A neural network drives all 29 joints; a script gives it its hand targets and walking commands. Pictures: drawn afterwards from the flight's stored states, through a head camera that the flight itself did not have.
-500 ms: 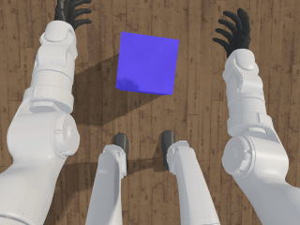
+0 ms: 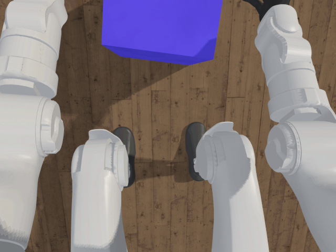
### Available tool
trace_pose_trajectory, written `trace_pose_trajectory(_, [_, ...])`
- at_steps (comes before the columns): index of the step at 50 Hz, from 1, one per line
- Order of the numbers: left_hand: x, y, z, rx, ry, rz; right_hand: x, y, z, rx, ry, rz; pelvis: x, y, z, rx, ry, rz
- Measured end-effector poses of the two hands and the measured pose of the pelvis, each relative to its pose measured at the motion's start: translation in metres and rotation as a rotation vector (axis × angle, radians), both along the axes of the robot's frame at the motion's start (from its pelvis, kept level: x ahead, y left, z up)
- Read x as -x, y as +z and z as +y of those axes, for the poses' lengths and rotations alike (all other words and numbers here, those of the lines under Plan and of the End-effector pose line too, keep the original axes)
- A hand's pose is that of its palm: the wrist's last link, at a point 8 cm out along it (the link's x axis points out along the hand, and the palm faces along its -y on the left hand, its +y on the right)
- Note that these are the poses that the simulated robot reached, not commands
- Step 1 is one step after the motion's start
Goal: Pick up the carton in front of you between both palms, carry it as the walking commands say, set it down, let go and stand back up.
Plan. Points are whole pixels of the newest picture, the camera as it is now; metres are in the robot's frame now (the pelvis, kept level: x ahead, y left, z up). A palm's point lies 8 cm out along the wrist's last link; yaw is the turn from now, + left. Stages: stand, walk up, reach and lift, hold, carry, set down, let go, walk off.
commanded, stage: reach and lift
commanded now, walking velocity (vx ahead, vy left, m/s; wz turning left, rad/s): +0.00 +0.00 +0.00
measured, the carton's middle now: (161, 13) +0.56 +0.00 -0.30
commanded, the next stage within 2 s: none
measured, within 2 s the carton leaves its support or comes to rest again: leaves its support in 1.08 s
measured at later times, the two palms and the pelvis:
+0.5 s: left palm out of the picture +0.58 +0.18 -0.23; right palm (245, 7) +0.55 -0.17 -0.23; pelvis +0.01 +0.00 -0.05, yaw +0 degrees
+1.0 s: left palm out of the picture +0.58 +0.15 -0.22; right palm (238, 5) +0.55 -0.16 -0.22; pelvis +0.00 +0.00 -0.06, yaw +0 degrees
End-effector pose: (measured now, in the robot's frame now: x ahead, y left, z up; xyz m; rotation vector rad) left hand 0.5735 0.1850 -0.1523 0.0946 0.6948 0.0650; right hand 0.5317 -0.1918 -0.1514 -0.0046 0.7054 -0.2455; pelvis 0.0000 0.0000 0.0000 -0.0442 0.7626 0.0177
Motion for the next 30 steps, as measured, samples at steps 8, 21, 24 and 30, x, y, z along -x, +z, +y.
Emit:
trace_pose_trajectory(8, [0.001, -0.054, -0.006, 0.009, -0.007, 0.047, -0.001, -0.052, 0.005, -0.007, 0.014, 0.049, 0.006, -0.032, 0.001, 0.001, -0.004, -0.074])
trace_pose_trajectory(21, [-0.01, -0.081, -0.004, 0.009, -0.013, 0.004, -0.019, -0.079, 0.016, -0.007, 0.037, 0.017, -0.005, -0.055, 0.002, 0.0, -0.004, -0.132])
trace_pose_trajectory(24, [-0.012, -0.075, -0.007, 0.011, -0.018, 0.008, -0.02, -0.075, 0.019, -0.009, 0.039, 0.02, -0.008, -0.055, 0.002, 0.001, -0.003, -0.123])
trace_pose_trajectory(30, [-0.007, -0.071, -0.014, 0.022, -0.028, 0.023, -0.012, -0.071, 0.019, -0.012, 0.041, 0.034, -0.007, -0.051, 0.003, 0.004, -0.003, -0.107])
